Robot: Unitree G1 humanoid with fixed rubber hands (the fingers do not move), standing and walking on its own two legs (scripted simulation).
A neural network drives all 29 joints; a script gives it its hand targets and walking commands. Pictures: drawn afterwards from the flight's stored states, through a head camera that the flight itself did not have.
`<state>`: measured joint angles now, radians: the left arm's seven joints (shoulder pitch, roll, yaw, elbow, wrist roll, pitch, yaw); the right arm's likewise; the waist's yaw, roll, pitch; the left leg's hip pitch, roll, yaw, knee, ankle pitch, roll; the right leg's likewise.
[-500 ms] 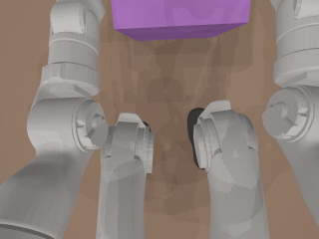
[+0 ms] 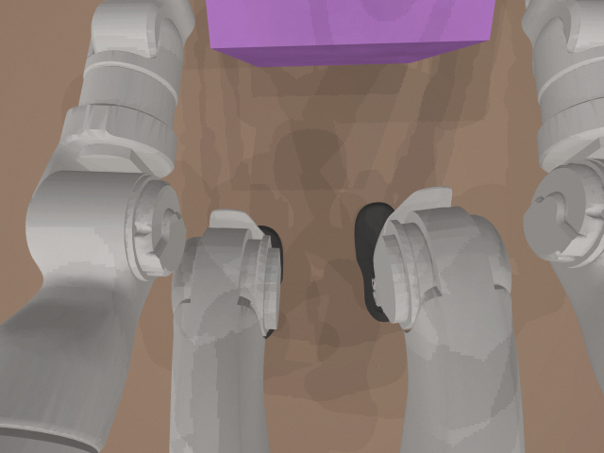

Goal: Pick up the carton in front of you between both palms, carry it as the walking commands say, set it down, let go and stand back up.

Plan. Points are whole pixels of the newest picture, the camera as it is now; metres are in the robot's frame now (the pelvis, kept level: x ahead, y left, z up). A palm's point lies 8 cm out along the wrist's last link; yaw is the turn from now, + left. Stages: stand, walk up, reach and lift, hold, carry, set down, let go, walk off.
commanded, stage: set down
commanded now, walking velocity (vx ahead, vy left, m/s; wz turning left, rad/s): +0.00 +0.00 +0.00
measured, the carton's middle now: out of the picture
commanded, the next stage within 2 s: let go in 1.24 s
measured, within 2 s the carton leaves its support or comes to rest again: neither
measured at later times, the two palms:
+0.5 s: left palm out of the picture +0.58 +0.10 -0.05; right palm out of the picture +0.54 -0.27 -0.06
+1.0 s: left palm out of the picture +0.59 +0.11 +0.08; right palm out of the picture +0.54 -0.30 +0.08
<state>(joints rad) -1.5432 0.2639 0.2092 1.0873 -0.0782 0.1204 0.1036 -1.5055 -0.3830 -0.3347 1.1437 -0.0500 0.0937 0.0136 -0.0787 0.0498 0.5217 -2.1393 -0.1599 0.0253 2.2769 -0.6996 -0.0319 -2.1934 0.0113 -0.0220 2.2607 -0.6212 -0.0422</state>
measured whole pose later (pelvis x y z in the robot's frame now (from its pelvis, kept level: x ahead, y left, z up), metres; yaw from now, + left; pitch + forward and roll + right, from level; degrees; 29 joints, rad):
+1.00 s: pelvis +0.01 -0.01 +0.18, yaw -1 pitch +46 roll +4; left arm -1.35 0.30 0.25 0.82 -0.07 0.29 0.13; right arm -1.35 -0.44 -0.27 0.90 0.07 0.27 0.04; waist -0.05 0.01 0.08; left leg -1.87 -0.09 -0.01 1.57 -0.51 -0.03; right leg -1.93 0.06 0.01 1.57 -0.44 -0.05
